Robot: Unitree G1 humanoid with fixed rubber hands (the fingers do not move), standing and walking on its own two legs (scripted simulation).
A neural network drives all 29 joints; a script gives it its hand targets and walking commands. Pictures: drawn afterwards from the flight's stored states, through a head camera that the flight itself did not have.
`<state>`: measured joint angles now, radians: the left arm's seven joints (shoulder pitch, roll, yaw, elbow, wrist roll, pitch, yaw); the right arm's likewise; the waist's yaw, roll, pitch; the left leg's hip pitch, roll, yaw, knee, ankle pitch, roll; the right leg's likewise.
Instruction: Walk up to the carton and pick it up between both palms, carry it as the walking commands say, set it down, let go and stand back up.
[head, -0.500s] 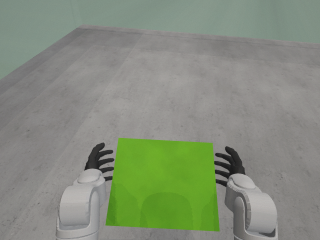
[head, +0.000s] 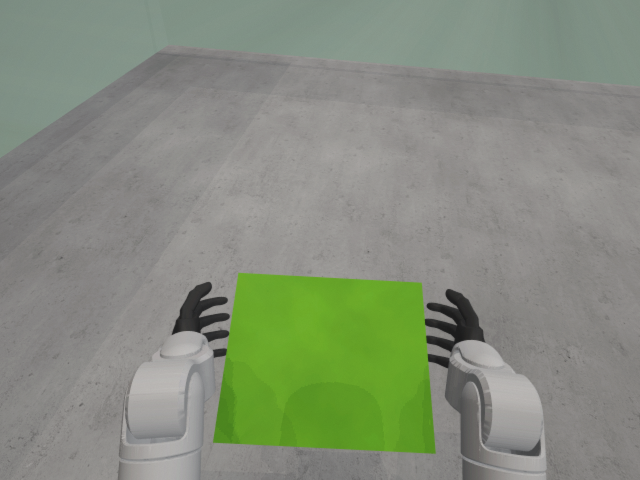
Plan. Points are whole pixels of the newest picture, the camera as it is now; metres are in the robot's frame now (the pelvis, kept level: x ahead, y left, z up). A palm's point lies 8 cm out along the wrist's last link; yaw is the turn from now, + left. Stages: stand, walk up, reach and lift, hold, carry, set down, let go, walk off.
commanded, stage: carry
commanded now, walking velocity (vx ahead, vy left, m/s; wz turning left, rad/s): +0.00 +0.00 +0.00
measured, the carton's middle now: (324, 365) +0.29 +0.00 -0.01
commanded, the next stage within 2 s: hold in 1.10 s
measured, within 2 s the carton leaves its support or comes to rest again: neither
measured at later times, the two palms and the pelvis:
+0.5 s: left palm (190, 351) +0.27 +0.17 +0.05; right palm (446, 357) +0.28 -0.15 +0.05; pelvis +0.01 +0.01 +0.00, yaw +0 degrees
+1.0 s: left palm (186, 348) +0.27 +0.17 +0.06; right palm (446, 354) +0.27 -0.15 +0.06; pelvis +0.00 +0.01 +0.00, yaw +0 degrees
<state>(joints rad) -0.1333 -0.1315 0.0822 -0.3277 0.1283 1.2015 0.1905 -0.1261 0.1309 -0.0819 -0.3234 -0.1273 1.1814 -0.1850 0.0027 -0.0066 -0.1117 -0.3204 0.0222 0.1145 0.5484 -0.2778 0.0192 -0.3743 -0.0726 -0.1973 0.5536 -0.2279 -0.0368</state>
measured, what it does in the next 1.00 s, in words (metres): stands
